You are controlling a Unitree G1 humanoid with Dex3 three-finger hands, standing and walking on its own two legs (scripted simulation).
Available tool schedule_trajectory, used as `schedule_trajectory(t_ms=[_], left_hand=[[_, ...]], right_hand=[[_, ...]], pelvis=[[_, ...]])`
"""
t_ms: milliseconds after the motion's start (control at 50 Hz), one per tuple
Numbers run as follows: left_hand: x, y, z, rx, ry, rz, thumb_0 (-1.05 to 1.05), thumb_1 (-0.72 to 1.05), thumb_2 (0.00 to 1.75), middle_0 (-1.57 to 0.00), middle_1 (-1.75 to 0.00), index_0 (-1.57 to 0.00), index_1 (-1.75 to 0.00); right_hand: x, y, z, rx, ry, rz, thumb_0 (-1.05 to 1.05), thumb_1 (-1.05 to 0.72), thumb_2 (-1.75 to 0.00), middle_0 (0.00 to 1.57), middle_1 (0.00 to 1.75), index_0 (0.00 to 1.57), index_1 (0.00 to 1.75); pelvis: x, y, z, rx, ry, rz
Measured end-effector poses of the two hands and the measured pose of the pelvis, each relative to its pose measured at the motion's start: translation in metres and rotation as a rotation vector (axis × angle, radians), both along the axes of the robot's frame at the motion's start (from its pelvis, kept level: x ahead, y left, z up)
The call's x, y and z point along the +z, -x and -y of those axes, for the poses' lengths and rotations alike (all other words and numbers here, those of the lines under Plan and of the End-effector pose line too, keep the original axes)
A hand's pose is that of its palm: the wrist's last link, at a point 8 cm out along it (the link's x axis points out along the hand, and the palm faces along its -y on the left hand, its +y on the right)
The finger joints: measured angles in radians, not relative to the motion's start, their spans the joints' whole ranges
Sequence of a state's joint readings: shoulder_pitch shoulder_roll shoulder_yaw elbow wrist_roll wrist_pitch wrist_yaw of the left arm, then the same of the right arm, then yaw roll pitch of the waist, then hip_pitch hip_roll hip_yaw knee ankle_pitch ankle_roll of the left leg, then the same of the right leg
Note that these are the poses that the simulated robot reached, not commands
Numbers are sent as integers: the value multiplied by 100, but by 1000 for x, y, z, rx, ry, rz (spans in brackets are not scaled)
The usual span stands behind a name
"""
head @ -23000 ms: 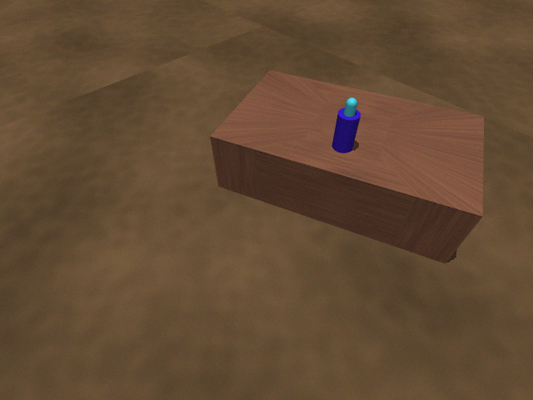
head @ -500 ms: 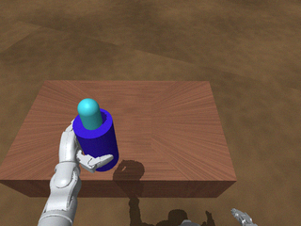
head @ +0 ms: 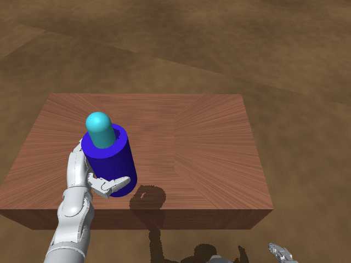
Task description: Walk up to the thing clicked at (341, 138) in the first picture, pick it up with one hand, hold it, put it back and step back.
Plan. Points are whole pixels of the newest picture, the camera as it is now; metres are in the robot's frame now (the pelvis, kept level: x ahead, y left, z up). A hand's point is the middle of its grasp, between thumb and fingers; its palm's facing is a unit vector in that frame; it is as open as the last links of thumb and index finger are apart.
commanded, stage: crouch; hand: left
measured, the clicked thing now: (109, 154) +0.34 +0.16 +0.07
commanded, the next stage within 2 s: lower in 1.52 s
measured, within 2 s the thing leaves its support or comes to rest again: neither
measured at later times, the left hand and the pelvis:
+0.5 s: hand (120, 166) +0.40 +0.17 -0.10, palm faces +0.13 -0.99 -0.04, open 11.9 cm; pelvis -0.02 +0.00 -0.08, yaw +0 degrees
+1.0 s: hand (127, 159) +0.47 +0.18 -0.19, palm faces +0.15 -0.99 -0.04, open 11.9 cm; pelvis -0.03 +0.00 -0.17, yaw -1 degrees
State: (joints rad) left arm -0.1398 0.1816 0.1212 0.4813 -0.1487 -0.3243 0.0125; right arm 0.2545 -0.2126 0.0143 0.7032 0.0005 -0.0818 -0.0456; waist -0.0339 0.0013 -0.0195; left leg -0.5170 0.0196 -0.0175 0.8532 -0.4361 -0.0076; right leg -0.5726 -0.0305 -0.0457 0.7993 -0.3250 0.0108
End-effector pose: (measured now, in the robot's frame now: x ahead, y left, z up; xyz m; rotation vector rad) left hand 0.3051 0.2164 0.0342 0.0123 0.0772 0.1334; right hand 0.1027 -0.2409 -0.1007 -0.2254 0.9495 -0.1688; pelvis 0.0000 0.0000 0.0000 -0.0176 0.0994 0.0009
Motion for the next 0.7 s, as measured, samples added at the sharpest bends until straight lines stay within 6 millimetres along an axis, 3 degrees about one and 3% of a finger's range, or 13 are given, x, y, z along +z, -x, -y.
schedule_trajectory(t_ms=[160, 320, 540, 700], left_hand=[[-3, -3, -3, -22, -22, 4, -1, -61, 103, -61, -98, -62, -98], [-49, -26, -2, -7, 21, -30, -1, -61, 102, -62, -96, -63, -96], [-142, -72, -9, -1, -23, -11, -1, -61, 102, -63, -94, -64, -95], [-175, -103, -14, 2, -42, -11, -1, -61, 101, -64, -93, -65, -93]], right_hand=[[-2, 1, 1, 9, 2, -5, 0, -92, -90, 20, 30, 20, 30], [-21, 12, 8, 27, 25, -61, 0, -90, -90, 20, 30, 20, 30], [-98, 60, 23, 16, 62, -263, 0, -91, -90, 20, 30, 20, 30], [-146, 89, 18, -21, 23, -390, 0, -94, -91, 20, 30, 20, 30]], pelvis=[[-2, 3, 0, 6, 1, -9], [-20, 15, 1, 8, 0, -98], [-93, 25, 0, 2, 14, -321], [-130, 26, 0, -1, 16, -403]])
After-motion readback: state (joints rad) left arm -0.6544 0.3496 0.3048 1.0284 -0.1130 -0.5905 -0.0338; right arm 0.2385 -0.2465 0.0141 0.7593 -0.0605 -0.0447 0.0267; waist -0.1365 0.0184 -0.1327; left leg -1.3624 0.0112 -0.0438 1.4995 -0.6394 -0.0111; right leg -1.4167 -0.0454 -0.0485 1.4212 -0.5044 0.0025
